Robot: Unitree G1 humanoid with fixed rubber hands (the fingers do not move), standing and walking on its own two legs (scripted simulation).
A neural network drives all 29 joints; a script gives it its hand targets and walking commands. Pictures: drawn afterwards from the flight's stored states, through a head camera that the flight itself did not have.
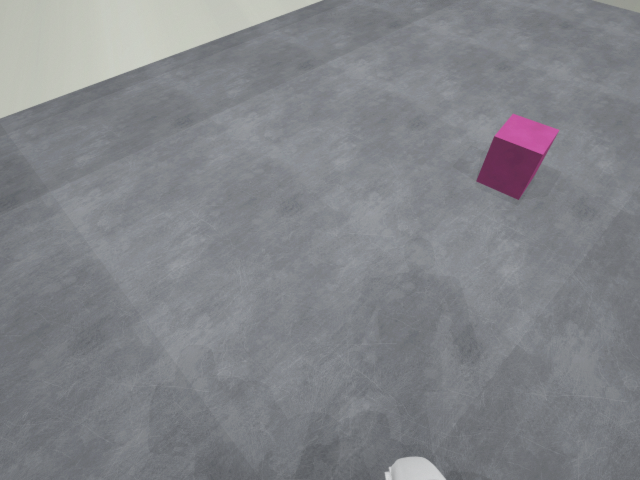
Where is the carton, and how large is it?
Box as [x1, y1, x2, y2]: [476, 114, 558, 199]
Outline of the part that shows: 512,114 494,136 476,181 518,199 534,175 558,130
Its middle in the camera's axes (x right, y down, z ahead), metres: +0.87 -0.36 +1.73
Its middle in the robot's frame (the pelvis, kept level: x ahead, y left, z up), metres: +1.46 -0.82 -0.63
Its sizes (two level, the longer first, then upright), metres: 0.210 0.200 0.250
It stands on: the floor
